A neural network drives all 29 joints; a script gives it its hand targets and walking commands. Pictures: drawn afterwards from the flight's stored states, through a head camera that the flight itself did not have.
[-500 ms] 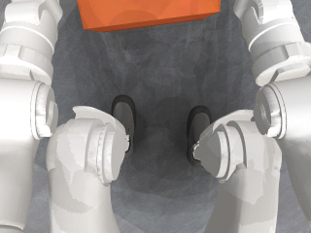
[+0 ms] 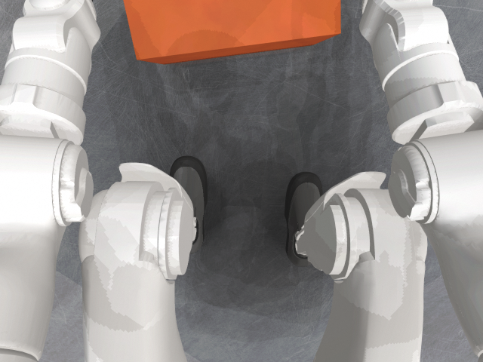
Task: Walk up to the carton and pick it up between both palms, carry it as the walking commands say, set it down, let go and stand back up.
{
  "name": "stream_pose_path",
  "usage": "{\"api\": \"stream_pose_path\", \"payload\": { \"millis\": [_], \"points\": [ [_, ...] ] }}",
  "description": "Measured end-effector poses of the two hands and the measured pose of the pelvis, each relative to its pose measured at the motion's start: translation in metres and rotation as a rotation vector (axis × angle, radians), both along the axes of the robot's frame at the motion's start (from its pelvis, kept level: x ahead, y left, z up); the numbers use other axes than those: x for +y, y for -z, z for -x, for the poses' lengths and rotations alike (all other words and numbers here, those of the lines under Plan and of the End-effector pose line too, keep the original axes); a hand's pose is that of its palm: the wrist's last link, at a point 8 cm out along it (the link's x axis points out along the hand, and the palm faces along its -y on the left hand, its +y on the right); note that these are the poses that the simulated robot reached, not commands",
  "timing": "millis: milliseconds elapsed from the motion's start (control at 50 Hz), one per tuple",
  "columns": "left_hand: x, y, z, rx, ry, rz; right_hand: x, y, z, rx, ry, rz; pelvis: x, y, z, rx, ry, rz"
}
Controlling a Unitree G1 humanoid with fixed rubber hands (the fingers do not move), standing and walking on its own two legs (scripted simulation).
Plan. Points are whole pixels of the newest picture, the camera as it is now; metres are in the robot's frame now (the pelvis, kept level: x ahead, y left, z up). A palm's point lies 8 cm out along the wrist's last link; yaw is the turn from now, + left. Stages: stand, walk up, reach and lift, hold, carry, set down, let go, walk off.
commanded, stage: reach and lift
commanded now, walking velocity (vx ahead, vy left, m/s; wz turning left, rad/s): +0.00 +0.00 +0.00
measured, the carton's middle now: out of the picture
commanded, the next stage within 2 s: none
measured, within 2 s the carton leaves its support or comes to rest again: leaves its support in 0.08 s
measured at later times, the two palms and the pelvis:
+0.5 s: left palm out of the picture +0.52 +0.24 -0.14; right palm out of the picture +0.56 -0.10 -0.13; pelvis -0.02 +0.00 +0.02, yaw +0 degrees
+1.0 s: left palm out of the picture +0.51 +0.23 -0.09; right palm out of the picture +0.55 -0.10 -0.07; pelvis -0.02 +0.00 +0.05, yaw +0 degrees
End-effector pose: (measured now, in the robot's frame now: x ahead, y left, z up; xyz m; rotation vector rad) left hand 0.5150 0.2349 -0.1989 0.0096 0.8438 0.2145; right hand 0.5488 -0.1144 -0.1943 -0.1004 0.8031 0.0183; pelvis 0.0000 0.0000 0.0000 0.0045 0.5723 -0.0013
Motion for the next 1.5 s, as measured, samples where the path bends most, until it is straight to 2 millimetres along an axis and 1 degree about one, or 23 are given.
{"api": "stream_pose_path", "payload": {
  "millis": [80, 220, 300, 440, 620, 760, 840, 1020, 1160, 1280, 1500],
  "points": [
    [-0.002, -0.004, -0.004, -0.017, -0.002, -0.004, -0.001, -0.005, -0.003, -0.021, 0.013, 0.008, 0.000, -0.002, 0.002, -0.018, 0.003, 0.000],
    [-0.005, -0.026, -0.009, -0.058, -0.017, 0.006, -0.002, -0.030, -0.007, -0.061, 0.037, 0.014, 0.000, -0.008, 0.007, -0.039, 0.006, 0.003],
    [-0.002, -0.036, -0.007, -0.066, -0.017, 0.010, 0.000, -0.043, -0.009, -0.068, 0.032, 0.019, 0.000, -0.011, 0.011, -0.048, 0.005, 0.004],
    [0.006, -0.049, -0.002, -0.073, -0.019, 0.002, 0.010, -0.058, -0.011, -0.077, 0.021, 0.020, 0.001, -0.019, 0.015, -0.055, -0.002, 0.008],
    [0.007, -0.070, -0.007, -0.090, -0.037, -0.024, 0.012, -0.074, -0.010, -0.093, 0.028, 0.011, 0.003, -0.029, 0.015, -0.061, -0.012, 0.016],
    [0.001, -0.077, -0.006, -0.095, -0.110, -0.080, 0.013, -0.083, -0.006, -0.108, 0.032, 0.004, 0.004, -0.036, 0.015, -0.064, -0.010, 0.019],
    [-0.003, -0.083, -0.002, -0.106, -0.118, -0.075, 0.012, -0.093, -0.002, -0.125, 0.081, 0.037, 0.004, -0.040, 0.016, -0.073, -0.008, 0.021],
    [0.000, -0.114, 0.006, -0.136, -0.143, -0.074, 0.016, -0.122, 0.001, -0.151, 0.080, 0.014, 0.004, -0.053, 0.022, -0.101, -0.009, 0.020],
    [0.003, -0.130, 0.010, -0.142, -0.150, -0.073, 0.018, -0.136, 0.006, -0.154, 0.082, 0.010, 0.005, -0.066, 0.025, -0.102, -0.018, 0.023],
    [0.000, -0.143, 0.013, -0.146, -0.150, -0.068, 0.016, -0.148, 0.012, -0.155, 0.090, 0.008, 0.005, -0.077, 0.026, -0.106, -0.021, 0.026],
    [-0.006, -0.173, 0.017, -0.160, -0.151, -0.060, 0.010, -0.178, 0.018, -0.166, 0.107, 0.002, 0.004, -0.100, 0.028, -0.122, -0.019, 0.022]
  ]
}}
